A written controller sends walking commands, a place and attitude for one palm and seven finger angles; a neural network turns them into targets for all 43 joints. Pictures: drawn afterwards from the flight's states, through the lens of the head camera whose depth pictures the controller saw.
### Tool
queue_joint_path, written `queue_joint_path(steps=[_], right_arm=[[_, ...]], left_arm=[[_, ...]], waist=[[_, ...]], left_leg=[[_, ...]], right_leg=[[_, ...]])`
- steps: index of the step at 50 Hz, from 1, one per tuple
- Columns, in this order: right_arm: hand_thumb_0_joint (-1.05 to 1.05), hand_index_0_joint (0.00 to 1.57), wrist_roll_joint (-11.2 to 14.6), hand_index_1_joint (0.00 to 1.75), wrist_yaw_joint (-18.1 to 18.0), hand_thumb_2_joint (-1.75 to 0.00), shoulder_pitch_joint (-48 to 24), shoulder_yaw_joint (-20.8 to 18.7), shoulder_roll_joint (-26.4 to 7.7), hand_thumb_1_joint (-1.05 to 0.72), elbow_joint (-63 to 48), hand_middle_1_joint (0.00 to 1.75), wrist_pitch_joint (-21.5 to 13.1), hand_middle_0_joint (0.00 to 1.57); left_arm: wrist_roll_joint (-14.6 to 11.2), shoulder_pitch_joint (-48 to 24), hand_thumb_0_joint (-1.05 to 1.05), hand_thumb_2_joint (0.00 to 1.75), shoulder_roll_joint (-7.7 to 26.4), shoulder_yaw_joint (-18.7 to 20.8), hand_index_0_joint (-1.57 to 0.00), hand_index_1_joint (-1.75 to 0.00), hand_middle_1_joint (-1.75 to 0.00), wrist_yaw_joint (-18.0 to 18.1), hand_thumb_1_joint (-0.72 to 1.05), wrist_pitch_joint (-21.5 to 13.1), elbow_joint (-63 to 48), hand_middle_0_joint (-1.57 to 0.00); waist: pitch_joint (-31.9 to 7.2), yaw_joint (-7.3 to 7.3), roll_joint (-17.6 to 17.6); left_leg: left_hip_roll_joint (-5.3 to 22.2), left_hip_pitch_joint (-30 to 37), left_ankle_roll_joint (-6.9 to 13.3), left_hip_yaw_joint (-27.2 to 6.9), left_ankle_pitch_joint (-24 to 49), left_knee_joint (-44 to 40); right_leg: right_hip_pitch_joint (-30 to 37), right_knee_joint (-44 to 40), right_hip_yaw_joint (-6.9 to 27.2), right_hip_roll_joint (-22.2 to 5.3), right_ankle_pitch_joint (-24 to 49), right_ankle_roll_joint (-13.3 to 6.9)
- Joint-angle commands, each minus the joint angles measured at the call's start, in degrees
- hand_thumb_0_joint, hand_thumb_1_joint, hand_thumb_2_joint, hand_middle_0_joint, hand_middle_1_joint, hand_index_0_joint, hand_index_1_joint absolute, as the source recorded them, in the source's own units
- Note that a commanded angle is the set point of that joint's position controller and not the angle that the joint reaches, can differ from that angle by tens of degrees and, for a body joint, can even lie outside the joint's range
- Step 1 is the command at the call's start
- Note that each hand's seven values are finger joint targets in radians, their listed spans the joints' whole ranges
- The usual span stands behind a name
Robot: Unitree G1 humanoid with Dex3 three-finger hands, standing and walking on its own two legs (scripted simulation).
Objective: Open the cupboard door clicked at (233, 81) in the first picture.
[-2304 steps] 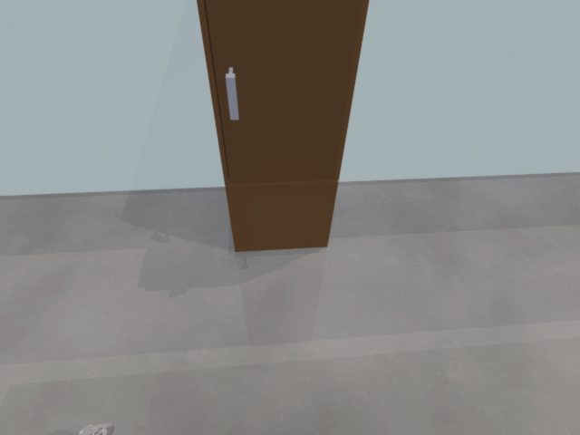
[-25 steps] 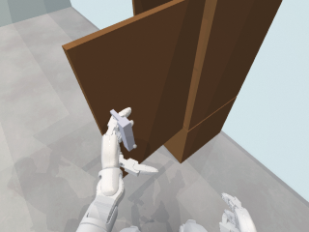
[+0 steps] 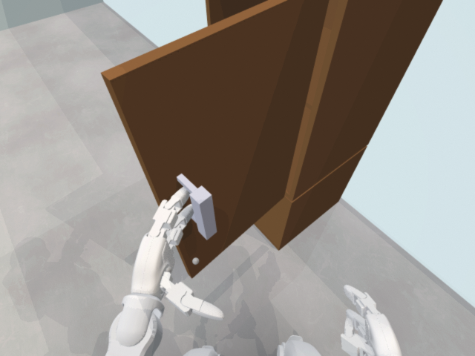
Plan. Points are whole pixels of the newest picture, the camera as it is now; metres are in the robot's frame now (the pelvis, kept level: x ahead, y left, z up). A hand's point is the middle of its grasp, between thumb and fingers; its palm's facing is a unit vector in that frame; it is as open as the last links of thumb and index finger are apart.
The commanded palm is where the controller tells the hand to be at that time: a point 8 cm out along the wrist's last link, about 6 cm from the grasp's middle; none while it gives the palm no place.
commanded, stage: slide the hand sideways off the handle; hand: left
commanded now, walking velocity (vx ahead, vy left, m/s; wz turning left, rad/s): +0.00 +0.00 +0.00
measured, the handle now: (196, 206) +0.34 +0.10 +0.06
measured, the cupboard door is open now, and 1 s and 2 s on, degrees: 95 95 95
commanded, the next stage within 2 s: draw the hand back to the body in 0.60 s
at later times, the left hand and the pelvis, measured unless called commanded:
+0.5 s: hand (167, 285) +0.21 +0.12 +0.06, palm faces -0.03 -1.00 -0.03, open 16.2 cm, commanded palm +0.18 +0.18 +0.06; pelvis +0.02 -0.01 -0.01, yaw +0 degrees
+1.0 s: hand (135, 285) +0.20 +0.15 +0.10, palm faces -0.01 -1.00 -0.08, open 16.3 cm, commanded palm +0.16 +0.21 +0.11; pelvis +0.01 -0.01 +0.00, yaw +1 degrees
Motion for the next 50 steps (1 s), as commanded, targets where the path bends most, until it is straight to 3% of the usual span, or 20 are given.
queue_joint_path(steps=[1, 5, 9, 17, 20, 23, 25, 30, 32, 35, 37, 41, 43, 46, 50], right_arm=[[0.0, 0.2, 0.0, 0.3, -0.6, -0.9, -2.2, -3.0, -6.0, -0.9, -9.6, 0.3, -3.7, 0.2], [0.0, 0.2, 0.1, 0.3, -0.9, -0.9, -1.9, -2.9, -6.0, -0.9, -10.0, 0.3, -3.7, 0.2], [0.0, 0.2, 0.2, 0.3, -1.2, -0.9, -1.7, -2.9, -6.0, -0.9, -10.4, 0.3, -3.7, 0.2], [0.0, 0.2, 0.5, 0.3, -1.0, -0.9, -0.9, -3.3, -6.1, -0.9, -11.9, 0.3, -4.1, 0.2], [0.0, 0.2, 0.5, 0.3, -1.2, -0.9, -0.8, -3.5, -6.4, -0.9, -12.0, 0.3, -4.2, 0.2], [0.0, 0.2, 0.6, 0.3, -1.5, -0.9, -1.0, -3.8, -6.3, -0.9, -12.1, 0.3, -4.6, 0.2], [0.0, 0.2, 0.9, 0.3, -1.8, -0.9, -1.1, -3.9, -6.6, -0.9, -12.0, 0.3, -4.7, 0.2], [0.0, 0.2, 1.1, 0.3, -2.2, -0.9, -1.6, -3.7, -7.0, -0.9, -12.1, 0.3, -5.6, 0.2], [0.0, 0.2, 1.1, 0.3, -2.4, -0.9, -1.3, -3.8, -7.1, -0.9, -12.2, 0.3, -6.0, 0.2], [0.0, 0.2, 1.2, 0.3, -2.5, -0.9, -1.1, -3.8, -7.2, -0.9, -12.3, 0.3, -6.1, 0.2], [0.0, 0.2, 1.4, 0.3, -2.7, -0.9, -1.5, -3.6, -7.3, -0.9, -12.8, 0.3, -5.8, 0.2], [0.0, 0.2, 1.9, 0.3, -3.1, -0.9, -1.5, -3.2, -6.7, -0.9, -12.9, 0.3, -5.6, 0.2], [0.0, 0.2, 2.2, 0.3, -3.1, -0.9, -1.7, -2.7, -6.6, -0.9, -12.8, 0.3, -5.8, 0.2], [0.0, 0.2, 2.5, 0.3, -3.4, -0.9, -2.4, -2.6, -6.9, -0.9, -12.0, 0.3, -6.2, 0.2], [0.0, 0.2, 2.6, 0.3, -3.6, -0.9, -2.3, -2.4, -7.1, -0.9, -11.4, 0.3, -7.3, 0.2]], left_arm=[[-0.8, -2.7, 0.0, 0.3, 1.1, 1.5, -0.15, -0.3, -0.3, -1.3, -0.5, -4.1, -17.0, -0.15], [-1.5, 0.4, 0.0, 0.3, 2.7, 3.5, -0.15, -0.3, -0.3, -2.5, -0.5, -3.1, -18.0, -0.15], [-2.6, 4.8, 0.0, 0.3, 4.5, 6.2, -0.15, -0.3, -0.3, -3.9, -0.5, -2.7, -19.5, -0.15], [-4.4, 13.9, 0.0, 0.3, 5.2, 7.5, -0.15, -0.3, -0.3, -6.1, -0.5, -3.5, -23.6, -0.15], [-4.7, 13.6, 0.0, 0.3, 6.2, 8.3, -0.15, -0.3, -0.3, -7.0, -0.5, -4.5, -24.5, -0.15], [-6.0, 17.4, 0.0, 0.3, 7.1, 10.0, -0.15, -0.3, -0.3, -8.5, -0.5, -5.5, -25.5, -0.15], [-6.7, 17.2, 0.0, 0.3, 8.8, 11.7, -0.15, -0.3, -0.3, -9.7, -0.5, -5.7, -25.5, -0.15], [-8.5, 15.3, 0.0, 0.3, 8.4, 11.0, -0.15, -0.3, -0.3, -12.0, -0.5, -6.4, -27.0, -0.15], [-8.7, 15.9, 0.0, 0.3, 8.5, 11.0, -0.15, -0.3, -0.3, -12.2, -0.5, -6.3, -27.2, -0.15], [-8.5, 15.9, 0.0, 0.3, 8.6, 10.9, -0.15, -0.3, -0.3, -12.1, -0.5, -5.2, -26.4, -0.15], [-8.3, 14.2, 0.0, 0.3, 12.2, 14.0, -0.15, -0.3, -0.3, -11.3, -0.5, -4.1, -28.3, -0.15], [-9.1, 16.0, 0.0, 0.3, 13.7, 17.4, -0.15, -0.3, -0.3, -10.0, -0.5, -1.8, -29.6, -0.15], [-10.0, 16.7, 0.0, 0.3, 12.2, 16.6, -0.15, -0.3, -0.3, -10.4, -0.5, -0.7, -29.4, -0.15], [-11.1, 16.9, 0.0, 0.3, 13.3, 18.3, -0.15, -0.3, -0.3, -11.7, -0.5, 0.7, -27.5, -0.15], [-12.3, 16.9, 0.0, 0.3, 14.3, 19.5, -0.15, -0.3, -0.3, -13.5, -0.5, 1.6, -29.3, -0.15]], waist=[[-13.4, -0.61, -2.4], [-12.2, -0.86, -3.8], [-12.5, -0.13, -2.2], [-13.3, 0.1, -2.0], [-12.1, -0.59, -2.3], [-13.3, 0.02, -2.4], [-12.3, -0.47, -3.0], [-11.0, -1.28, -0.5], [-12.3, -1.17, -1.2], [-11.8, -1.1, -1.5], [-11.6, -0.42, -0.3], [-12.7, 0.61, -0.6], [-10.7, 0.46, -0.4], [-8.2, 0.04, -3.4], [-7.3, 0.17, -1.0]], left_leg=[[0.9, 0.6, -3.1, -4.1, 16.5, -9.9], [0.8, -0.9, -3.1, -3.9, 16.4, -9.1], [0.7, -1.4, -3.2, -3.4, 17.0, -8.4], [0.6, -1.5, -3.4, -3.3, 21.7, -6.8], [0.6, -3.3, -3.2, -3.4, 18.9, -6.0], [0.3, -4.1, -3.0, -3.2, 18.4, -5.1], [0.3, -5.5, -2.8, -3.1, 16.4, -4.5], [0.2, -6.3, -2.7, -3.4, 12.7, -3.6], [0.3, -5.8, -2.6, -3.6, 14.1, -3.2], [0.2, -6.3, -2.6, -3.6, 13.3, -3.3], [0.2, -6.2, -2.5, -3.3, 11.5, -4.4], [0.2, -3.7, -2.3, -3.4, 13.0, -6.8], [0.3, -3.0, -2.4, -3.3, 12.4, -8.2], [0.6, -3.0, -2.2, -3.4, 11.4, -8.8], [0.7, -0.2, -2.2, -3.4, 11.6, -10.7]], right_leg=[[14.5, -4.9, 1.1, 1.6, 9.9, -1.7], [14.6, -4.6, 1.2, 1.6, 11.0, -1.4], [14.8, -4.2, 1.3, 1.7, 11.7, -1.4], [15.3, -2.6, 1.2, 1.9, 16.3, -1.3], [14.1, -2.4, 1.5, 1.9, 14.3, -1.2], [14.9, -2.2, 2.0, 1.9, 14.3, -1.2], [14.4, -2.6, 2.6, 1.9, 12.7, -1.1], [11.5, -3.0, 2.8, 1.9, 6.8, -1.1], [11.6, -2.5, 2.5, 1.9, 7.9, -1.0], [11.4, -2.8, 2.6, 2.0, 6.8, -0.9], [12.6, -4.2, 3.2, 1.8, 3.7, -1.0], [16.5, -6.2, 3.0, 2.0, 5.3, -1.0], [16.8, -7.4, 2.5, 2.0, 5.0, -0.8], [18.0, -10.1, 3.5, 1.9, 2.9, -0.5], [18.8, -11.3, 2.9, 1.8, 3.3, -0.5]])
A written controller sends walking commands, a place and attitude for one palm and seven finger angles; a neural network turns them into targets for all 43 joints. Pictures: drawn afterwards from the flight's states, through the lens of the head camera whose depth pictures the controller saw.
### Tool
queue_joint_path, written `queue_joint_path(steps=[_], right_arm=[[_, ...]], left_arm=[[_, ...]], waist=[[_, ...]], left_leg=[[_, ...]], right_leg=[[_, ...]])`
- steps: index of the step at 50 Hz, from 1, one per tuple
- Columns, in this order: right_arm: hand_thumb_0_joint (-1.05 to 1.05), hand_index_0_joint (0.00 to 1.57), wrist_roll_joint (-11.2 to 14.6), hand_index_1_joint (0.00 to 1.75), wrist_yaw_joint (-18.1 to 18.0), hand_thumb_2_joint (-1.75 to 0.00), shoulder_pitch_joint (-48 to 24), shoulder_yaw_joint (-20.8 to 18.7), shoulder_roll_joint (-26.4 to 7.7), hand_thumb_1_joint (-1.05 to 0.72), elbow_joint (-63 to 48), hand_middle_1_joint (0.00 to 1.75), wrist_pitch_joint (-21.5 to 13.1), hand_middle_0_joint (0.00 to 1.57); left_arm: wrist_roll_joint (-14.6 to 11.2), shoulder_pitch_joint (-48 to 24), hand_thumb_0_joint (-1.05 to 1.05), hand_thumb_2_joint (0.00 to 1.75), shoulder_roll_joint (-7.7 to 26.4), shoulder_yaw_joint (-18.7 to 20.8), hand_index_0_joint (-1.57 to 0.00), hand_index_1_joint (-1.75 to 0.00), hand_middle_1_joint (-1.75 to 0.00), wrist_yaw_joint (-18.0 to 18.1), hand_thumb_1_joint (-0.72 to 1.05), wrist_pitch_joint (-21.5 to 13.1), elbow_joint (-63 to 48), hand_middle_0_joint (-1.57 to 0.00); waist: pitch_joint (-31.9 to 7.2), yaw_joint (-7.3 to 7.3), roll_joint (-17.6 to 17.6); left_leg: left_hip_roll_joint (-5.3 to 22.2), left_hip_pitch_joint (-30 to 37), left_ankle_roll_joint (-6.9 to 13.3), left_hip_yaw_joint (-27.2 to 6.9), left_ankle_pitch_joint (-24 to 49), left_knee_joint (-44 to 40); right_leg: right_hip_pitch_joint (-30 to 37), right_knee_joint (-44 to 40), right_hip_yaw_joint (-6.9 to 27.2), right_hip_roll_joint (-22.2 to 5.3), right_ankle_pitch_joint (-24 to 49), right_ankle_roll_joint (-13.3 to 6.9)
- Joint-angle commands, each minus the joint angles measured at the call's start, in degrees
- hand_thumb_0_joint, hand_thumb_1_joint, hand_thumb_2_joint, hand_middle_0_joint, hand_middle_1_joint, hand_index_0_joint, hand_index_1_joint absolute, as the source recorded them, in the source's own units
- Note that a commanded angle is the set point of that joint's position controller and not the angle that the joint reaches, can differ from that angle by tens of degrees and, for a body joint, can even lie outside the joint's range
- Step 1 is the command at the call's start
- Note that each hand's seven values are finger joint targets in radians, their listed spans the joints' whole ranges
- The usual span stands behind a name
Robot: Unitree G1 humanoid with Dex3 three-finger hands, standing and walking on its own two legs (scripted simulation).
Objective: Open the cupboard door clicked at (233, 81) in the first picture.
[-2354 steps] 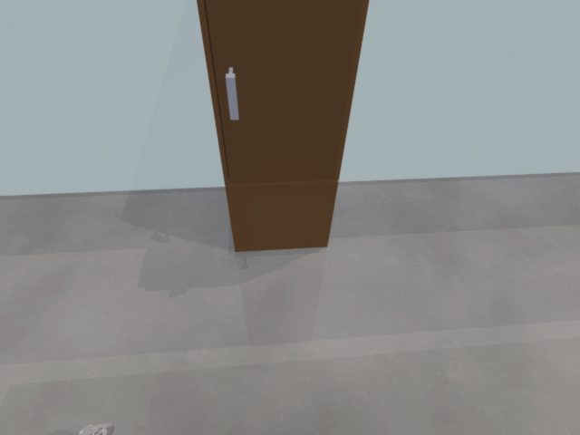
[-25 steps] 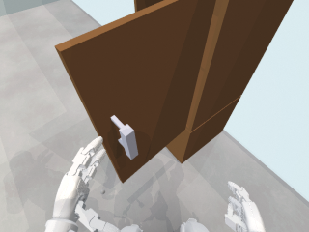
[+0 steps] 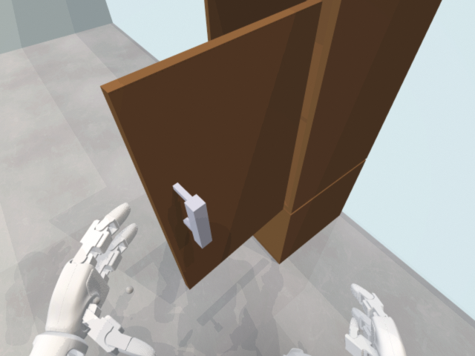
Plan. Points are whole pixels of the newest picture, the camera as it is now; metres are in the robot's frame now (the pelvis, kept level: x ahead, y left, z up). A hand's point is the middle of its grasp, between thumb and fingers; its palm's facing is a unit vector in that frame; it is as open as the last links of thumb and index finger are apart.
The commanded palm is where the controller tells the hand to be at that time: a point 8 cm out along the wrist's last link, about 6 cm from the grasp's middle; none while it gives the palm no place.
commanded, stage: draw the hand back to the body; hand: left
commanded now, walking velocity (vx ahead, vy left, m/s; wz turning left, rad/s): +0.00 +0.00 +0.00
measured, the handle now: (191, 215) +0.33 +0.11 +0.06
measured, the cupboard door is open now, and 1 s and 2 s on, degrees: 95 95 95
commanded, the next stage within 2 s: step back with the hand held close in 1.28 s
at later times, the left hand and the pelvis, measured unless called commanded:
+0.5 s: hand (53, 266) +0.20 +0.24 +0.15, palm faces +0.29 -0.88 -0.37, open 13.8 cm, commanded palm +0.16 +0.28 +0.18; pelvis +0.02 +0.02 +0.05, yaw +0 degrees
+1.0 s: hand out of the picture +0.22 +0.29 +0.23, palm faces +0.47 -0.79 -0.40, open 8.1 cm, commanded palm +0.17 +0.31 +0.23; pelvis +0.02 +0.02 +0.06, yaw -1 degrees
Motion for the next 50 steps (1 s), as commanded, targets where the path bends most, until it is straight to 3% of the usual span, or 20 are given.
queue_joint_path(steps=[1, 3, 7, 10, 11, 12, 13, 15, 17, 19, 22, 27, 30, 37, 41, 45, 46, 47, 50], right_arm=[[0.0, 0.2, 0.0, 0.3, -0.6, -0.9, -5.0, -3.2, -6.5, -0.9, -8.9, 0.3, -4.4, 0.2], [0.0, 0.2, 0.2, 0.3, -0.6, -0.9, -5.2, -2.9, -6.6, -0.9, -8.6, 0.3, -5.0, 0.2], [0.0, 0.2, 0.3, 0.3, -0.9, -0.9, -5.6, -2.8, -6.7, -0.9, -7.2, 0.3, -6.3, 0.2], [0.0, 0.2, 0.5, 0.3, -0.9, -0.9, -5.8, -2.6, -6.7, -0.9, -6.4, 0.3, -7.4, 0.2], [0.0, 0.2, -0.8, 0.3, -2.3, -0.9, -5.1, -3.6, -6.5, -0.9, -6.0, 0.3, -6.4, 0.2], [0.0, 0.2, -1.4, 0.3, -2.6, -0.9, -5.6, -2.8, -5.1, -0.9, -6.1, 0.3, -6.1, 0.2], [0.0, 0.2, -1.4, 0.3, -2.6, -0.9, -4.9, -2.6, -5.1, -0.9, -4.9, 0.3, -5.7, 0.2], [0.0, 0.2, -1.6, 0.3, -2.5, -0.9, -5.4, -2.6, -5.3, -0.9, -4.0, 0.3, -5.0, 0.2], [0.0, 0.2, -1.7, 0.3, -2.7, -0.9, -6.7, -2.5, -5.4, -0.9, -3.2, 0.3, -4.6, 0.2], [0.0, 0.2, -1.8, 0.3, -2.9, -0.9, -7.3, -2.4, -5.6, -0.9, -2.4, 0.3, -4.5, 0.2], [0.0, 0.2, -2.1, 0.3, -2.8, -0.9, -8.0, -2.1, -5.6, -0.9, -1.2, 0.3, -5.0, 0.2], [0.0, 0.2, -2.5, 0.3, -2.2, -0.9, -9.2, -2.3, -5.7, -0.9, 0.6, 0.3, -5.6, 0.2], [0.0, 0.2, -2.6, 0.3, -1.6, -0.9, -9.5, -2.5, -5.8, -0.9, 1.6, 0.3, -5.5, 0.2], [0.0, 0.2, -2.8, 0.3, -0.9, -0.9, -10.9, -2.9, -5.8, -0.9, 2.8, 0.3, -4.5, 0.2], [0.0, 0.2, -2.9, 0.3, -0.7, -0.9, -11.3, -3.1, -5.9, -0.9, 3.5, 0.3, -4.2, 0.2], [0.0, 0.2, -2.9, 0.3, -0.6, -0.9, -11.4, -3.5, -5.9, -0.9, 4.0, 0.3, -3.7, 0.2], [0.0, 0.2, -3.0, 0.3, -0.5, -0.9, -11.7, -3.4, -6.0, -0.9, 4.2, 0.3, -3.6, 0.2], [0.0, 0.2, -2.9, 0.3, -0.3, -0.9, -11.5, -3.4, -5.8, -0.9, 4.4, 0.3, -3.3, 0.2], [0.0, 0.2, -2.8, 0.3, -0.2, -0.9, -11.8, -3.8, -6.1, -0.9, 4.1, 0.3, -2.8, 0.2]], left_arm=[[-2.1, 0.2, 0.0, 0.3, 7.2, 6.3, -0.15, -0.3, -0.3, -1.6, -0.5, -2.5, -11.9, -0.15], [-2.8, -0.9, 0.0, 0.3, 7.4, 6.8, -0.15, -0.3, -0.3, -2.2, -0.5, -2.4, -13.2, -0.15], [-4.0, -2.0, 0.0, 0.33, 8.6, 8.9, -0.15, -0.3, -0.3, -2.9, -0.43, -1.8, -13.7, -0.15], [-4.2, -2.7, 0.0, 0.37, 9.2, 9.7, -0.16, -0.3, -0.3, -3.8, -0.32, -1.1, -14.5, -0.16], [5.6, -2.3, 0.0, 0.39, 18.8, 12.6, -0.16, -0.3, -0.3, 5.4, -0.29, 1.2, -18.4, -0.16], [6.5, 0.2, 0.0, 0.4, 11.5, 7.8, -0.16, -0.3, -0.3, 9.0, -0.26, 3.1, -19.1, -0.16], [8.2, 0.2, 0.0, 0.42, 9.9, 6.2, -0.16, -0.3, -0.3, 11.6, -0.22, 4.2, -18.4, -0.16], [9.8, 0.9, 0.0, 0.45, 11.3, 7.5, -0.16, -0.3, -0.3, 14.6, -0.15, 5.2, -18.6, -0.16], [10.5, 0.1, 0.0, 0.48, 11.3, 7.8, -0.16, -0.3, -0.3, 15.9, -0.08, 5.7, -16.8, -0.16], [11.2, -2.2, 0.0, 0.51, 12.2, 8.8, -0.17, -0.3, -0.3, 16.8, -0.01, 5.5, -16.9, -0.17], [11.8, -3.4, 0.0, 0.55, 12.6, 9.5, -0.17, -0.3, -0.3, 17.6, 0.09, 4.9, -17.1, -0.17], [12.0, -3.1, 0.0, 0.63, 13.5, 12.0, -0.18, -0.3, -0.3, 17.8, 0.27, 4.4, -17.5, -0.18], [12.0, -4.1, 0.0, 0.68, 13.5, 13.0, -0.18, -0.3, -0.3, 17.5, 0.37, 4.1, -17.2, -0.18], [11.5, -7.3, 0.0, 0.78, 15.4, 17.2, -0.19, -0.3, -0.3, 17.4, 0.62, 3.2, -16.4, -0.19], [11.4, -8.6, 0.0, 0.84, 17.4, 20.3, -0.19, -0.3, -0.3, 17.5, 0.76, 2.7, -17.1, -0.19], [11.0, -10.8, 0.0, 0.9, 18.3, 22.3, -0.2, -0.3, -0.3, 17.5, 0.9, 2.5, -16.7, -0.2], [11.0, -10.2, 0.0, 0.9, 17.1, 21.5, -0.2, -0.3, -0.3, 17.2, 0.9, 2.7, -14.9, -0.2], [10.8, -9.0, 0.0, 0.9, 15.6, 20.4, -0.2, -0.3, -0.3, 17.0, 0.9, 2.9, -13.1, -0.2], [10.7, -9.4, 0.0, 0.9, 15.6, 19.9, -0.2, -0.3, -0.3, 16.7, 0.9, 2.8, -13.3, -0.2]], waist=[[-5.0, 0.0, -3.9], [-4.0, 0.04, -1.1], [-3.7, 0.02, -2.1], [-3.7, 0.46, 0.3], [-5.8, 3.15, 0.2], [-1.4, 1.49, 0.6], [0.5, 1.25, 2.8], [0.1, 1.57, 1.7], [2.4, 1.37, -2.1], [2.8, 1.37, -0.5], [3.3, 1.66, 1.4], [2.5, 2.54, -0.7], [3.6, 2.61, 0.6], [5.1, 3.04, 0.8], [4.2, 3.49, 2.5], [4.2, 3.42, 1.8], [6.0, 3.42, 2.4], [6.9, 3.2, 0.9], [6.0, 3.26, -0.9]], left_leg=[[-0.7, -2.6, -0.9, -1.5, 13.2, -11.3], [-0.6, -1.2, -1.0, -1.5, 12.7, -12.3], [-0.3, 0.9, -0.9, -1.8, 13.9, -13.4], [-0.2, 3.7, -1.2, -2.3, 15.8, -15.3], [0.5, 4.5, -0.5, -1.1, 16.1, -18.4], [0.1, 4.9, -0.7, -0.8, 15.4, -19.9], [0.5, 6.1, -0.7, -0.8, 16.1, -20.7], [0.9, 8.8, -0.8, -1.3, 18.8, -22.5], [1.2, 10.5, -0.5, -1.1, 19.1, -24.2], [1.2, 13.1, -0.5, -1.0, 18.3, -26.3], [1.3, 16.2, -0.8, -1.4, 20.7, -29.5], [2.1, 21.1, -1.8, -1.5, 31.7, -32.9], [2.4, 23.5, -2.6, -1.5, 35.6, -34.6], [2.5, 25.4, -2.6, -1.0, 33.1, -37.8], [2.4, 26.7, -2.9, -0.6, 37.0, -38.2], [2.5, 27.8, -2.7, -0.3, 37.1, -38.7], [2.4, 27.3, -2.7, -0.2, 36.6, -39.0], [2.6, 27.3, -2.5, -0.2, 36.0, -39.2], [2.5, 27.8, -1.8, 0.0, 35.2, -39.5]], right_leg=[[16.7, -11.1, 5.1, 0.5, 4.4, 0.6], [16.5, -11.9, 4.9, 0.5, 3.8, 0.6], [18.3, -13.5, 4.8, 0.6, 5.0, 0.7], [19.4, -13.6, 3.4, 0.9, 7.9, 0.5], [23.3, -15.8, 6.2, -0.3, 7.6, -0.4], [22.6, -17.5, 5.8, -0.6, 7.2, 0.0], [22.9, -18.0, 5.1, -0.7, 7.6, 0.0], [25.0, -19.0, 4.3, -0.5, 9.7, 0.1], [26.5, -21.3, 4.2, -0.4, 10.1, 0.4], [27.6, -23.0, 4.2, -0.4, 9.1, 0.4], [30.6, -24.6, 3.8, -0.5, 10.9, 0.3], [35.9, -26.7, 3.4, -0.4, 18.0, 0.4], [36.8, -28.1, 3.4, -0.2, 19.7, 0.5], [39.7, -31.2, 3.9, 0.1, 19.1, 0.3], [41.7, -32.0, 4.3, 0.3, 22.1, 0.1], [41.8, -32.8, 4.4, 0.3, 22.6, 0.3], [41.4, -33.3, 4.4, 0.2, 22.3, 0.2], [41.0, -33.5, 4.2, 0.2, 22.0, 0.3], [41.5, -33.8, 4.5, 0.3, 22.0, 0.5]])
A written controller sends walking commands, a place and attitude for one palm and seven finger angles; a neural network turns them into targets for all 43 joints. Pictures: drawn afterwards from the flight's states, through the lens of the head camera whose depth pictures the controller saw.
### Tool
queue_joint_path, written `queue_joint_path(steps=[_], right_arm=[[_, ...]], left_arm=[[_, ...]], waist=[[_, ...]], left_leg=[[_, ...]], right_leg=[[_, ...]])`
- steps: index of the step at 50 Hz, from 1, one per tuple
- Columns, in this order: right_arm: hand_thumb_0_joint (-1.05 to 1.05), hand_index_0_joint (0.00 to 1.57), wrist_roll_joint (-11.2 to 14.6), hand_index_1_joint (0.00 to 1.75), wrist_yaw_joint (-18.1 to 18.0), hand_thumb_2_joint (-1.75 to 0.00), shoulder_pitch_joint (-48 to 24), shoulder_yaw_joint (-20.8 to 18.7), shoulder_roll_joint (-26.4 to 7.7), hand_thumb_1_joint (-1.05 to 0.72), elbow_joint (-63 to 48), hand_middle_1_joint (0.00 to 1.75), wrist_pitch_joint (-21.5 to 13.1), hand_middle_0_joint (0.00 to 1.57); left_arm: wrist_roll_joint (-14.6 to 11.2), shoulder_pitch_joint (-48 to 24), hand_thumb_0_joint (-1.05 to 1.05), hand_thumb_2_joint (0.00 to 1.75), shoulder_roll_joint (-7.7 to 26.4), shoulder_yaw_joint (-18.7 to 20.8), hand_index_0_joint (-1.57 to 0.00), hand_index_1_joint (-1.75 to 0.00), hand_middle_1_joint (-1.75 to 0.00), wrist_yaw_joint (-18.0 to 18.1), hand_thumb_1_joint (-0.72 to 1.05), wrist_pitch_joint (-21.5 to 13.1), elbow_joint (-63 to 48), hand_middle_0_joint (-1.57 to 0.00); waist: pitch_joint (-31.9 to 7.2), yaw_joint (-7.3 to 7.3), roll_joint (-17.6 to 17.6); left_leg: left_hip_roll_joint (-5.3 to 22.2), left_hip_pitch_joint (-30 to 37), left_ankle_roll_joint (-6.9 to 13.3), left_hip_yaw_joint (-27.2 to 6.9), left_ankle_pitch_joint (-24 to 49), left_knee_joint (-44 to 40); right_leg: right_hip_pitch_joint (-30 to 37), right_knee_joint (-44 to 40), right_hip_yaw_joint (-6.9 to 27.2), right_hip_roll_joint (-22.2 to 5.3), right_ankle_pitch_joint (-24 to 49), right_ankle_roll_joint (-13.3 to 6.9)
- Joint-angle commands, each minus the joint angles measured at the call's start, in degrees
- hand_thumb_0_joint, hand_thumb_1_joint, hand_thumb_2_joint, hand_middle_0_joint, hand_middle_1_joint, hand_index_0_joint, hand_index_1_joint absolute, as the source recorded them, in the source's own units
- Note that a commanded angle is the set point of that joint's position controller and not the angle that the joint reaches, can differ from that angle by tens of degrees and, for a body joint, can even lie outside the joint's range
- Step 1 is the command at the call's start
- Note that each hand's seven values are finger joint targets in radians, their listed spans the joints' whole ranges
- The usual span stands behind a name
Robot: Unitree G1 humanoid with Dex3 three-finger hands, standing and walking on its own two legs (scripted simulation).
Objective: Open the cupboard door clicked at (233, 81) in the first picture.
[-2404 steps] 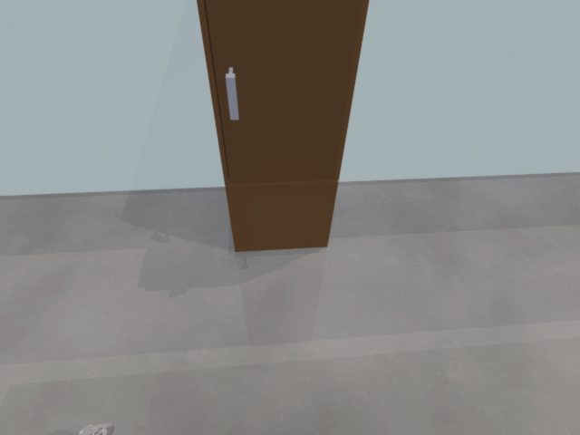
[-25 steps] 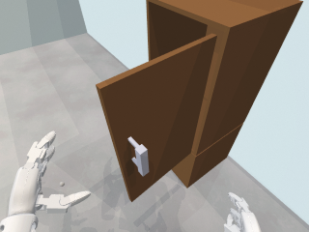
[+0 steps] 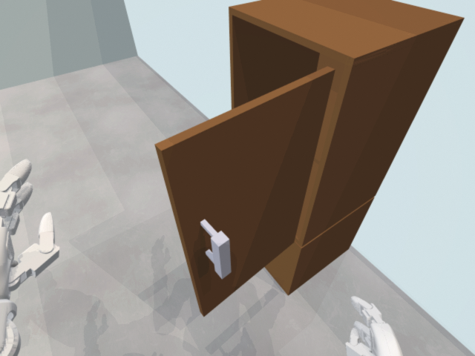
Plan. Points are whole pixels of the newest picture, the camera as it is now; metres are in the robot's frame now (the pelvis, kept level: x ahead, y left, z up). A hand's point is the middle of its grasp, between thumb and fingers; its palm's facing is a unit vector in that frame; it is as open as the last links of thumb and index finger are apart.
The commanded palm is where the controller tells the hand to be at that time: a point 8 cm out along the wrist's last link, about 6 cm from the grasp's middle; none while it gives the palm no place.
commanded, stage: draw the hand back to the body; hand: left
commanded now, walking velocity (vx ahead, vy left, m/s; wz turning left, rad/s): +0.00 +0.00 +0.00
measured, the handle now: (214, 248) +0.31 +0.10 +0.00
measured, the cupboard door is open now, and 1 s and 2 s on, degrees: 95 95 95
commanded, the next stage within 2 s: step back with the hand held close in 0.28 s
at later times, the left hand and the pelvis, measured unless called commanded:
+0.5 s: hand (53, 245) +0.19 +0.26 +0.17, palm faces +0.49 -0.77 -0.42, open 7.4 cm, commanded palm +0.13 +0.29 +0.17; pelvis -0.01 -0.01 +0.00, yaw +0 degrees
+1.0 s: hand (26, 297) +0.13 +0.27 +0.15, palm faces +0.49 -0.73 -0.48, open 7.4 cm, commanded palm +0.06 +0.30 +0.17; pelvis -0.07 +0.00 -0.02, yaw +0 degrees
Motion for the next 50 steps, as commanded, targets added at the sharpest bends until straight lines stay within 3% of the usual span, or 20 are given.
queue_joint_path(steps=[1, 6, 19, 20, 21, 22, 23, 26, 28, 30, 33, 35, 36, 38, 41, 44, 46, 48, 50], right_arm=[[0.0, 0.2, -0.2, 0.3, -0.1, -0.9, -6.5, -3.1, -6.4, -0.9, -8.7, 0.3, -2.4, 0.2], [0.0, 0.2, -0.2, 0.3, -0.3, -0.9, -7.2, -3.0, -6.1, -0.9, -8.6, 0.3, -2.5, 0.2], [0.0, 0.2, -0.2, 0.3, -0.3, -0.9, -7.2, -3.1, -5.8, -0.9, -8.0, 0.3, -3.2, 0.2], [0.0, 0.2, -0.2, 0.3, -0.4, -0.9, -7.8, -3.0, -6.0, -0.9, -8.0, 0.3, -3.4, 0.2], [0.0, 0.2, 1.0, 0.3, -0.6, -0.9, -7.3, -1.4, -5.4, -0.9, -10.6, 0.3, -2.6, 0.2], [0.0, 0.2, 0.4, 0.3, -1.0, -0.9, -6.1, -2.5, -5.5, -0.9, -9.4, 0.3, -1.6, 0.2], [0.0, 0.2, 0.2, 0.3, -0.8, -0.9, -5.6, -3.1, -6.6, -0.9, -9.9, 0.3, -0.8, 0.2], [0.0, 0.2, -0.2, 0.3, -0.7, -0.9, -6.8, -3.5, -7.3, -0.9, -10.7, 0.3, 0.4, 0.2], [0.0, 0.2, -0.1, 0.3, -0.8, -0.9, -6.2, -4.0, -7.7, -0.9, -11.4, 0.3, 1.0, 0.2], [0.0, 0.2, 0.1, 0.3, -0.9, -0.9, -6.3, -4.4, -7.5, -0.9, -12.3, 0.3, 1.9, 0.2], [0.0, 0.2, 0.3, 0.3, -1.3, -0.9, -6.3, -4.8, -6.9, -0.9, -13.0, 0.3, 2.7, 0.2], [0.0, 0.2, 0.5, 0.3, -1.4, -0.9, -6.0, -5.1, -7.1, -0.9, -13.5, 0.3, 3.0, 0.2], [0.0, 0.2, 0.4, 0.3, -1.5, -0.9, -6.4, -5.1, -7.3, -0.9, -13.4, 0.3, 2.9, 0.2], [0.0, 0.2, 0.3, 0.3, -1.7, -0.9, -6.0, -5.2, -7.5, -0.9, -13.9, 0.3, 2.9, 0.2], [0.0, 0.2, 0.0, 0.3, -2.1, -0.9, -6.3, -5.3, -8.1, -0.9, -14.6, 0.3, 2.4, 0.2], [0.0, 0.2, -2.1, 0.3, -2.9, -0.9, -3.9, -5.9, -8.3, -0.9, -14.4, 0.3, 2.2, 0.2], [0.0, 0.2, -2.4, 0.3, -3.2, -0.9, -3.8, -6.3, -8.2, -0.9, -14.3, 0.3, 2.0, 0.2], [0.0, 0.2, -1.7, 0.3, -2.8, -0.9, -2.0, -6.3, -7.3, -0.9, -14.1, 0.3, 1.8, 0.2], [0.0, 0.2, -0.1, 0.3, -1.8, -0.9, -2.1, -6.0, -6.7, -0.9, -13.6, 0.3, 1.6, 0.2]], left_arm=[[-0.1, -2.8, 0.0, 0.9, 8.7, 4.5, -0.2, -0.3, -0.3, 0.2, 0.9, -3.3, -9.7, -0.2], [0.3, -4.8, 0.0, 0.9, 10.9, 5.9, -0.2, -0.3, -0.3, 0.7, 0.9, -3.6, -12.6, -0.2], [0.1, -4.4, 0.0, 0.9, 9.5, 5.1, -0.2, -0.3, -0.3, 0.6, 0.9, -3.9, -10.6, -0.2], [0.3, -10.8, 0.0, 0.9, 11.3, 5.6, -0.2, -0.3, -0.3, 0.8, 0.9, -4.4, -14.8, -0.2], [1.1, -20.5, 0.0, 0.9, 20.3, 14.9, -0.2, -0.3, -0.3, 1.9, 0.9, -7.6, -15.4, -0.2], [0.6, -10.1, 0.0, 0.9, 13.3, 10.3, -0.2, -0.3, -0.3, 1.2, 0.9, -7.5, -8.8, -0.2], [0.7, -3.5, 0.0, 0.9, 10.8, 8.5, -0.2, -0.3, -0.3, 0.7, 0.9, -7.2, -6.9, -0.2], [0.7, 0.1, 0.0, 0.9, 10.5, 7.5, -0.2, -0.3, -0.3, 0.5, 0.9, -7.9, -11.6, -0.2], [0.7, 2.5, 0.0, 0.9, 11.5, 8.5, -0.2, -0.3, -0.3, 0.9, 0.9, -7.9, -13.5, -0.2], [0.6, 4.1, 0.0, 0.9, 12.9, 10.1, -0.2, -0.3, -0.3, 1.3, 0.9, -7.7, -14.6, -0.2], [0.4, 5.7, 0.0, 0.9, 13.9, 11.8, -0.2, -0.3, -0.3, 1.8, 0.9, -7.6, -15.5, -0.2], [0.4, 6.0, 0.0, 0.9, 14.1, 12.0, -0.2, -0.3, -0.3, 2.0, 0.9, -7.7, -16.5, -0.2], [0.6, 5.9, 0.0, 0.9, 14.4, 12.3, -0.2, -0.3, -0.3, 2.2, 0.9, -7.8, -17.0, -0.2], [0.9, 6.2, 0.0, 0.9, 13.9, 12.1, -0.2, -0.3, -0.3, 2.5, 0.9, -8.0, -17.3, -0.2], [2.0, 4.2, 0.0, 0.9, 13.2, 11.9, -0.2, -0.3, -0.3, 3.0, 0.9, -8.1, -17.7, -0.2], [3.7, 2.3, 0.0, 0.9, 10.8, 10.5, -0.2, -0.3, -0.3, 4.4, 0.9, -7.8, -17.2, -0.2], [4.5, 1.4, 0.0, 0.9, 11.8, 11.5, -0.2, -0.3, -0.3, 5.1, 0.9, -8.2, -16.7, -0.2], [4.1, 0.9, 0.0, 0.9, 11.7, 10.8, -0.2, -0.3, -0.3, 5.0, 0.9, -8.8, -17.6, -0.2], [3.0, 0.4, 0.0, 0.9, 12.9, 11.2, -0.2, -0.3, -0.3, 4.3, 0.9, -9.4, -18.3, -0.2]], waist=[[-3.6, -0.49, -1.0], [-4.7, -0.31, 2.8], [-2.8, -0.53, -0.1], [-4.6, -0.87, 1.6], [3.3, -3.31, 4.4], [2.0, -3.83, -2.7], [-1.1, -3.85, -4.9], [-6.7, -3.88, 0.0], [-10.3, -3.88, 0.3], [-11.8, -3.86, -2.0], [-12.2, -4.05, -2.8], [-11.3, -4.13, -3.2], [-11.2, -3.99, -0.3], [-9.8, -3.85, 0.7], [-6.3, -3.4, 3.4], [-3.2, -4.58, 2.8], [-2.3, -4.99, 1.0], [-4.6, -6.27, -5.2], [-6.2, -6.08, -9.2]], left_leg=[[3.4, -7.0, -2.9, -1.9, 21.1, -4.7], [3.0, -6.6, -2.9, -1.8, 19.8, -4.7], [2.9, -6.8, -2.2, -1.6, 16.2, -5.5], [2.6, -6.3, -2.1, -1.7, 15.4, -5.5], [2.9, -12.4, -1.6, -2.6, 7.5, -5.0], [3.2, -12.7, -1.2, -3.8, 6.4, -3.6], [3.2, -10.6, -1.0, -3.2, 8.2, -2.3], [3.4, -10.7, -1.3, -2.9, 12.8, -1.3], [4.1, -11.2, -1.9, -3.2, 18.2, -0.7], [4.4, -12.2, -2.2, -3.5, 21.1, 0.1], [4.5, -13.6, -2.4, -3.6, 20.8, 1.7], [4.5, -15.2, -2.3, -4.3, 18.4, 1.8], [4.7, -15.6, -2.2, -4.6, 18.2, 1.2], [6.3, -18.7, -1.8, -6.1, 16.1, -1.3], [9.4, -28.8, 0.7, -8.6, 5.4, -6.3], [11.4, -36.0, 1.9, -10.5, -2.8, -7.2], [10.5, -39.8, 3.4, -10.4, -11.0, -4.6], [5.4, -32.8, 1.5, -6.8, -12.0, 4.1], [1.9, -23.9, 0.2, -4.0, -12.0, 12.8]], right_leg=[[8.1, -1.5, 2.0, -0.4, 9.4, -1.5], [8.7, -1.7, 2.6, -0.4, 9.0, -1.6], [7.9, -2.9, 2.6, -0.2, 7.2, -1.5], [8.4, -3.0, 3.1, -0.3, 6.9, -1.4], [2.3, -4.7, 8.3, -2.1, 6.9, -1.8], [1.3, -5.2, 8.4, -3.5, 7.1, -1.8], [1.0, -5.0, 8.7, -4.0, 8.5, -1.9], [2.8, -2.0, 8.1, -5.1, 14.8, -2.2], [4.7, 1.4, 7.4, -5.0, 20.3, -2.1], [5.0, 3.4, 7.2, -4.8, 23.2, -2.0], [3.7, 4.9, 8.3, -5.9, 24.6, -2.4], [2.1, 5.4, 8.7, -5.9, 21.6, -2.5], [1.5, 6.1, 8.5, -5.6, 20.5, -2.4], [1.7, 8.7, 7.1, -3.9, 16.3, -1.2], [5.6, 14.6, 5.7, -1.3, 10.0, 0.3], [6.0, 19.6, 5.5, -0.2, 3.4, 0.1], [6.4, 18.5, 7.6, -1.0, 3.4, -0.5], [-0.6, 10.0, 14.5, -5.9, 6.8, -2.7], [-10.2, 0.7, 20.8, -11.0, -4.2, -5.2]])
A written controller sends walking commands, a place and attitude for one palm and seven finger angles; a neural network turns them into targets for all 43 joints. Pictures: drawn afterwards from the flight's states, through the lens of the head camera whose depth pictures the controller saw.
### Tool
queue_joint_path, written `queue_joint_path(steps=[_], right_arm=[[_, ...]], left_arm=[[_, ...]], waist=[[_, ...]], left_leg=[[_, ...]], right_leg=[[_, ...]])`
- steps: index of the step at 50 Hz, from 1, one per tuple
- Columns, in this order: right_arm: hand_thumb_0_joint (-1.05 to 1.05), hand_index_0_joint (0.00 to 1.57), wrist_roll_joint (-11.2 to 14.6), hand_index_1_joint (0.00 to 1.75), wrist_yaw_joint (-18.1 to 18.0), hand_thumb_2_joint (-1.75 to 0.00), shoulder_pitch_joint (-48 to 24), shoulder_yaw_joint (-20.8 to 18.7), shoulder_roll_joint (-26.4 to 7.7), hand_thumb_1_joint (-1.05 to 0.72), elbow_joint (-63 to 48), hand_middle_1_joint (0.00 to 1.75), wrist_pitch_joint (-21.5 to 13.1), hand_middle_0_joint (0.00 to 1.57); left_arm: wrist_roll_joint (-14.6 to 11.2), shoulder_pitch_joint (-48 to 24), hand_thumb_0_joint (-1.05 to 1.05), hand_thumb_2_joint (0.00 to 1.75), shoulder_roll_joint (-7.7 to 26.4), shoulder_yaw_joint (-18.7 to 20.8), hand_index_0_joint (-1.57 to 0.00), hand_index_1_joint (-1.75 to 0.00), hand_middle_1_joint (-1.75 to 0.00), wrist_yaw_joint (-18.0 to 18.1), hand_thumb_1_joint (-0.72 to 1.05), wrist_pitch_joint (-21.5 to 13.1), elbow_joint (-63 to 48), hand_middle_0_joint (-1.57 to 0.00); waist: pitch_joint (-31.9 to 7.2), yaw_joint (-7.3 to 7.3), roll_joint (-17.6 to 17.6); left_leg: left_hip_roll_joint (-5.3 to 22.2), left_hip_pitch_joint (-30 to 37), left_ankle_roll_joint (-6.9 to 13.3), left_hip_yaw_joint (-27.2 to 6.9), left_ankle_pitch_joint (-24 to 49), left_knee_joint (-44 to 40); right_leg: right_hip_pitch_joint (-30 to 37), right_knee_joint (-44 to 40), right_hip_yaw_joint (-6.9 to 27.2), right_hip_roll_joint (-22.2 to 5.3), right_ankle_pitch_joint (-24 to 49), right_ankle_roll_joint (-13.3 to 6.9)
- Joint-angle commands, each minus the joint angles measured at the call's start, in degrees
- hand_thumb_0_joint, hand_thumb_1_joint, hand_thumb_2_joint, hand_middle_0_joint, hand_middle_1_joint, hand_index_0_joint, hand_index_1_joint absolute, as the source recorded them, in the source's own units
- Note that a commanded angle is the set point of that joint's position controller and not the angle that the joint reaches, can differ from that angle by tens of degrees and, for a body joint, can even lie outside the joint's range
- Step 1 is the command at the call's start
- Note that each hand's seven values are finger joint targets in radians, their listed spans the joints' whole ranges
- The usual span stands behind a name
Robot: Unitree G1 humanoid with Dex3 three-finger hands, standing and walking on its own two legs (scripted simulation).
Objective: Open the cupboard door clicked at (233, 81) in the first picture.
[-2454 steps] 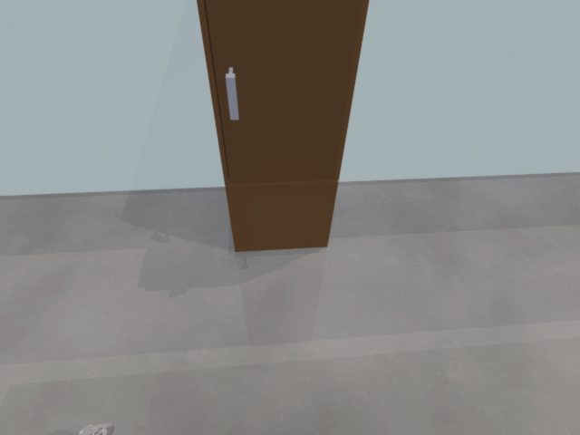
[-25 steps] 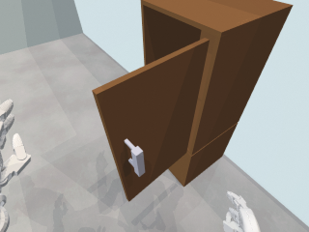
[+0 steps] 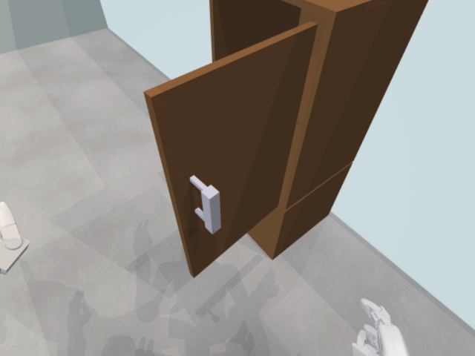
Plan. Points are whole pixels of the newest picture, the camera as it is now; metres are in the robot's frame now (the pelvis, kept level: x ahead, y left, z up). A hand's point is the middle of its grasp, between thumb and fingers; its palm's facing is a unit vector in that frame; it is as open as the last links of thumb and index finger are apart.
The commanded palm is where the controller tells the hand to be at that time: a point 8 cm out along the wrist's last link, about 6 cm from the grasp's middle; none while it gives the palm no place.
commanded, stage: step back with the hand held close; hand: left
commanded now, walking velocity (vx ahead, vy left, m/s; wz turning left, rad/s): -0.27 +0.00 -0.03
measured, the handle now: (204, 204) +0.38 +0.09 +0.02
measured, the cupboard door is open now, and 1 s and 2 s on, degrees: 95 95 95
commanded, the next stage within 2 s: stop stepping back and stand still in 0.64 s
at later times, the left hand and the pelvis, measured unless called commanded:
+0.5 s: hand (41, 294) +0.15 +0.21 +0.18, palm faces +0.31 -0.82 -0.49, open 7.4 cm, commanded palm +0.08 +0.27 +0.19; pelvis -0.08 -0.02 +0.02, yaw -4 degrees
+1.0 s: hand out of the picture -0.01 +0.22 +0.17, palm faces +0.42 -0.79 -0.45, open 7.4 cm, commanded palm -0.06 +0.26 +0.19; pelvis -0.21 -0.04 +0.02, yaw -2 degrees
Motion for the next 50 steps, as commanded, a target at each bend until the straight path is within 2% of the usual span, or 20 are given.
queue_joint_path(steps=[1, 4, 7, 8, 13, 16, 19, 21, 22, 26, 29, 30, 31, 34, 38, 42, 44, 45, 47, 50], right_arm=[[0.0, 0.2, 1.2, 0.3, 0.6, -0.9, -4.2, -3.6, -7.2, -0.9, -7.8, 0.3, -3.3, 0.2], [0.0, 0.2, 1.4, 0.3, 0.8, -0.9, -5.3, -2.5, -6.9, -0.9, -7.3, 0.3, -3.6, 0.2], [0.0, 0.2, -0.4, 0.3, -0.4, -0.9, -5.6, -2.7, -8.1, -0.9, -7.8, 0.3, -4.8, 0.2], [0.0, 0.2, -1.4, 0.3, -0.7, -0.9, -4.6, -3.1, -6.9, -0.9, -7.2, 0.3, -5.4, 0.2], [0.0, 0.2, 0.5, 0.3, 1.3, -0.9, -4.4, -3.0, -6.5, -0.9, -3.7, 0.3, -8.1, 0.2], [0.0, 0.2, 0.3, 0.3, 2.0, -0.9, -6.3, -2.6, -7.4, -0.9, -2.7, 0.3, -8.0, 0.2], [0.0, 0.2, 0.5, 0.3, 1.9, -0.9, -8.8, -2.6, -7.8, -0.9, -3.9, 0.3, -6.6, 0.2], [0.0, 0.2, 1.9, 0.3, 1.9, -0.9, -7.8, -2.8, -5.8, -0.9, -4.5, 0.3, -5.5, 0.2], [0.0, 0.2, 2.4, 0.3, 1.9, -0.9, -8.6, -2.9, -5.7, -0.9, -5.4, 0.3, -5.1, 0.2], [0.0, 0.2, 1.9, 0.3, 1.4, -0.9, -10.3, -1.1, -3.8, -0.9, -6.2, 0.3, -3.2, 0.2], [0.0, 0.2, 1.5, 0.3, -0.1, -0.9, -8.1, -1.4, -5.5, -0.9, -5.1, 0.3, -2.7, 0.2], [0.0, 0.2, 1.7, 0.3, -0.3, -0.9, -7.9, -2.5, -7.1, -0.9, -5.6, 0.3, -2.9, 0.2], [0.0, 0.2, 2.2, 0.3, -0.2, -0.9, -7.7, -3.4, -7.4, -0.9, -5.7, 0.3, -3.3, 0.2], [0.0, 0.2, 0.4, 0.3, 0.7, -0.9, -6.9, -3.8, -7.6, -0.9, -5.9, 0.3, -5.2, 0.2], [0.0, 0.2, 0.8, 0.3, 1.4, -0.9, -5.3, -3.7, -7.5, -0.9, -3.7, 0.3, -7.6, 0.2], [0.0, 0.2, 1.4, 0.3, 0.9, -0.9, -7.3, -2.4, -7.7, -0.9, -4.9, 0.3, -7.1, 0.2], [0.0, 0.2, 0.5, 0.3, 0.9, -0.9, -7.4, -2.4, -6.7, -0.9, -4.3, 0.3, -5.8, 0.2], [0.0, 0.2, 1.0, 0.3, 0.8, -0.9, -7.0, -2.5, -6.3, -0.9, -3.2, 0.3, -5.9, 0.2], [0.0, 0.2, 1.3, 0.3, 0.7, -0.9, -5.5, -2.1, -6.0, -0.9, -2.3, 0.3, -6.0, 0.2], [0.0, 0.2, 1.1, 0.3, 0.1, -0.9, -6.6, -1.3, -5.4, -0.9, -2.4, 0.3, -6.6, 0.2]], left_arm=[[-1.1, -3.8, 0.0, 0.9, 12.3, 6.6, -0.2, -0.3, -0.3, 0.7, 0.9, -4.7, -13.4, -0.2], [-2.0, -2.2, 0.0, 0.9, 13.8, 7.9, -0.2, -0.3, -0.3, 0.8, 0.9, -5.4, -14.8, -0.2], [0.0, -0.4, 0.0, 0.9, 11.2, 8.7, -0.2, -0.3, -0.3, 1.6, 0.9, -6.4, -15.5, -0.2], [0.4, -2.2, 0.0, 0.9, 11.2, 7.8, -0.2, -0.3, -0.3, 2.1, 0.9, -6.0, -15.6, -0.2], [-2.0, 0.4, 0.0, 0.9, 9.6, 4.4, -0.2, -0.3, -0.3, 1.1, 0.9, -4.8, -10.7, -0.2], [-2.3, -1.2, 0.0, 0.9, 10.0, 2.8, -0.2, -0.3, -0.3, -0.1, 0.9, -4.3, -11.9, -0.2], [-3.0, -2.9, 0.0, 0.9, 13.9, 5.6, -0.2, -0.3, -0.3, -0.7, 0.9, -4.6, -12.3, -0.2], [-3.9, -0.4, 0.0, 0.9, 15.2, 6.6, -0.2, -0.3, -0.3, -0.6, 0.9, -4.0, -12.6, -0.2], [-3.9, 1.4, 0.0, 0.9, 16.4, 8.0, -0.2, -0.3, -0.3, -0.6, 0.9, -3.9, -11.9, -0.2], [-3.1, 4.5, 0.0, 0.9, 16.2, 9.3, -0.2, -0.3, -0.3, -0.7, 0.9, -3.3, -12.6, -0.2], [-3.3, 4.1, 0.0, 0.9, 15.9, 8.4, -0.2, -0.3, -0.3, -0.1, 0.9, -3.6, -14.7, -0.2], [-3.2, 3.7, 0.0, 0.9, 16.4, 8.8, -0.2, -0.3, -0.3, -0.2, 0.9, -4.2, -15.3, -0.2], [-3.1, 4.7, 0.0, 0.9, 16.5, 8.4, -0.2, -0.3, -0.3, -0.6, 0.9, -4.4, -15.1, -0.2], [-3.6, 5.8, 0.0, 0.9, 16.2, 9.1, -0.2, -0.3, -0.3, -1.1, 0.9, -4.9, -17.4, -0.2], [-3.8, 7.4, 0.0, 0.9, 12.9, 6.8, -0.2, -0.3, -0.3, -0.4, 0.9, -3.8, -14.9, -0.2], [-3.5, 3.8, 0.0, 0.9, 13.4, 5.8, -0.2, -0.3, -0.3, 0.2, 0.9, -2.1, -14.2, -0.2], [-3.5, 0.2, 0.0, 0.9, 16.7, 7.8, -0.2, -0.3, -0.3, 0.4, 0.9, -2.3, -12.7, -0.2], [-3.2, -3.6, 0.0, 0.9, 15.7, 6.6, -0.2, -0.3, -0.3, 0.5, 0.9, -2.0, -12.2, -0.2], [-3.2, -4.4, 0.0, 0.9, 14.0, 5.6, -0.2, -0.3, -0.3, 0.5, 0.9, -1.8, -10.0, -0.2], [-2.3, -3.4, 0.0, 0.9, 13.1, 4.7, -0.2, -0.3, -0.3, 0.9, 0.9, -2.3, -9.9, -0.2]], waist=[[-7.1, -1.69, -4.8], [-6.5, -1.16, -1.0], [-4.1, -0.67, 16.9], [-3.2, -1.35, 13.0], [-7.3, -0.73, 11.0], [-9.0, -0.2, 11.3], [-10.4, -0.22, 3.7], [-16.5, -0.59, -5.6], [-15.6, 0.07, -8.9], [-9.8, 0.03, -4.5], [-11.0, -1.26, 3.0], [-12.3, -0.35, 9.1], [-13.9, 0.29, 10.2], [-14.8, 0.28, 15.7], [-11.9, 0.12, 9.8], [-6.2, -0.86, 7.1], [-3.9, -1.17, -7.5], [-3.9, -0.24, -10.5], [-4.7, -1.27, -7.8], [-4.9, -0.89, -3.4]], left_leg=[[2.9, -1.8, -1.3, -4.0, -9.7, 2.8], [5.2, -0.3, -0.7, -6.5, -7.6, -6.8], [19.4, -23.3, 4.3, -23.5, -25.6, -30.4], [21.0, -20.7, 5.3, -24.3, -17.1, -30.2], [17.1, 7.9, 3.4, -13.7, 21.3, -18.7], [16.1, 10.1, 1.6, -11.6, 29.9, -16.6], [11.2, 5.4, -1.4, -5.3, 18.6, -14.2], [5.6, 9.7, -3.5, 0.7, 17.7, -4.4], [3.2, 4.6, -3.7, 1.0, 5.6, 2.0], [4.1, -8.3, -3.9, -2.7, -6.5, 6.7], [4.5, 2.2, -3.7, -1.7, 14.7, -14.5], [9.8, 4.2, -1.7, -7.3, 31.2, -17.6], [14.5, 7.0, 0.0, -10.7, 37.0, -18.0], [19.4, 6.5, 3.4, -15.2, 46.3, -19.0], [18.0, 9.2, 4.3, -12.0, 34.2, -18.9], [9.7, -2.1, -0.7, -6.3, -7.3, -19.3], [2.6, 2.3, -4.7, -1.8, -2.0, 3.3], [2.7, -1.0, -4.6, -2.8, -2.9, 13.5], [4.5, -4.5, -4.0, -3.8, -1.8, 16.7], [4.9, 1.9, -2.2, -0.7, -1.1, -1.6]], right_leg=[[1.0, -15.5, 18.0, -12.2, -7.2, -7.0], [0.0, -11.2, 10.5, -8.4, -8.3, -4.5], [17.9, 15.0, 0.1, 4.9, -6.6, 0.7], [14.2, 20.9, 1.1, 5.2, -9.9, 0.3], [2.9, 2.2, -1.1, 2.5, -13.8, 0.0], [8.9, -8.8, -0.7, 2.0, -2.2, -0.3], [12.3, -10.8, 3.7, -2.0, 15.8, -1.6], [11.4, -13.2, 8.5, -8.9, 32.3, -3.1], [12.0, -14.8, 11.0, -12.3, 36.4, -4.2], [15.4, -11.5, 10.7, -15.9, 45.1, -9.6], [15.2, -6.6, 4.5, -7.4, 38.7, -3.3], [14.5, -4.3, 2.1, -2.4, 26.9, -0.1], [13.1, -2.0, 0.7, 0.3, 10.0, 0.8], [9.2, 8.7, 0.9, 2.8, -9.5, 0.1], [5.9, 7.9, 0.5, 2.4, -14.3, 0.5], [15.4, -15.5, -1.4, 0.9, -10.2, -0.7], [0.1, -28.7, 18.3, -14.2, -24.8, -8.4], [-2.0, -29.0, 22.5, -17.8, -26.2, -9.9], [2.9, -24.0, 16.3, -15.7, -16.7, -9.1], [5.2, -19.7, 10.0, -12.6, -11.4, -7.3]])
